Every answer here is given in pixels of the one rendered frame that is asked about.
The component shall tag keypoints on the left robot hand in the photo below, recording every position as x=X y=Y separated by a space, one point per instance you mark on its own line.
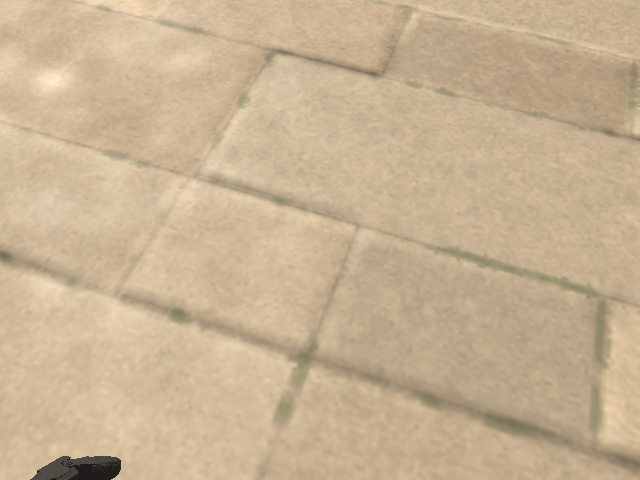
x=85 y=468

